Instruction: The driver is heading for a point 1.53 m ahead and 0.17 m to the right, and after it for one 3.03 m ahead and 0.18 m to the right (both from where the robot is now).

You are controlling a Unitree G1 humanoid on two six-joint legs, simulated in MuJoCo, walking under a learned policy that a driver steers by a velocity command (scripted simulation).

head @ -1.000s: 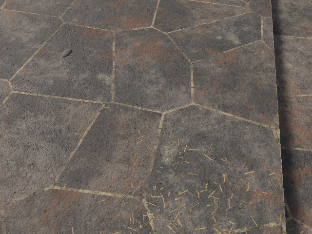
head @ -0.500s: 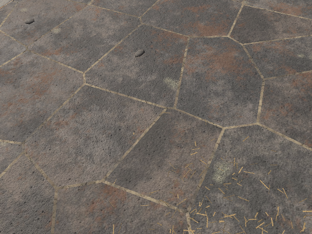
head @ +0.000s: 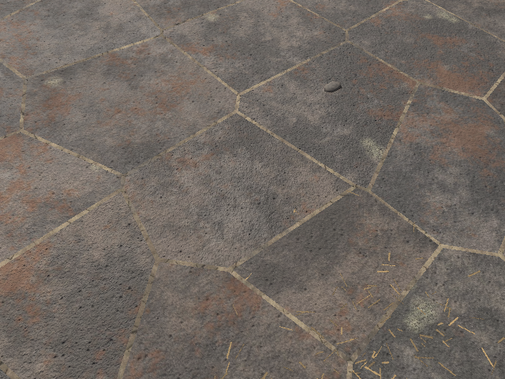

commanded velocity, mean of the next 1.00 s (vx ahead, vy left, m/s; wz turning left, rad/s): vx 0.00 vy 0.00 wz -0.16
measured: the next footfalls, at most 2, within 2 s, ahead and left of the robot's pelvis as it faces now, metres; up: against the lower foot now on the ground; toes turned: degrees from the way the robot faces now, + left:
right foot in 0.20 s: +0.07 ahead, -0.14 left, +0.00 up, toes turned +12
left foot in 0.46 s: +0.02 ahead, +0.11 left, +0.00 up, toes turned -3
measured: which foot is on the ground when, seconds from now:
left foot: down 0.00-0.22, up 0.24-0.44, down 0.46-0.84, up 0.86-1.00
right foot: up 0.00-0.18, down 0.20-0.56, up 0.58-0.82, down 0.84-1.00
